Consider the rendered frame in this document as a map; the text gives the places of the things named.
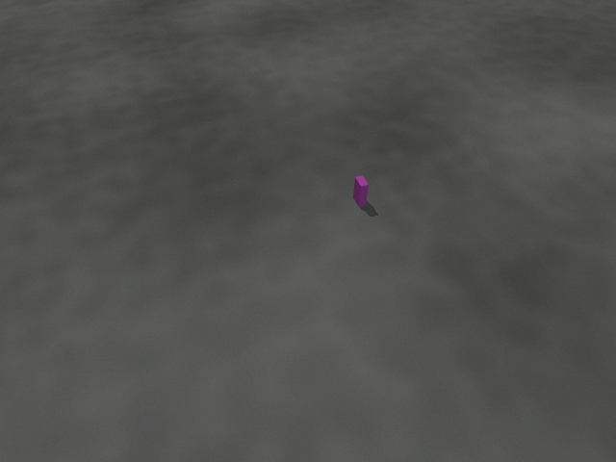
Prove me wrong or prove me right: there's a carton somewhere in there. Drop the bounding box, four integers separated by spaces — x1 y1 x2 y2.
353 175 369 207

